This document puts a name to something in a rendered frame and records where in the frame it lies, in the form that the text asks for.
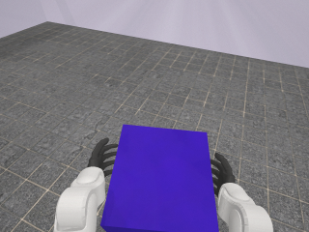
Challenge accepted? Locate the robot left forearm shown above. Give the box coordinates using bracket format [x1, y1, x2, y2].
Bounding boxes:
[53, 166, 106, 232]

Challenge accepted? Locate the robot right forearm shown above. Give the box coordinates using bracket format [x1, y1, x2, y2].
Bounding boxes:
[217, 183, 273, 232]

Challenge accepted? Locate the robot left hand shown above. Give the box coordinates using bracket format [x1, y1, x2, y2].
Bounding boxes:
[87, 137, 119, 177]

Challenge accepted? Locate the carton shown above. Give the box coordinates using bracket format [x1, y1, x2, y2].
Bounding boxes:
[100, 124, 219, 232]

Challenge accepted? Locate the robot right hand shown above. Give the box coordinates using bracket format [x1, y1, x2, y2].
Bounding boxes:
[210, 153, 236, 197]

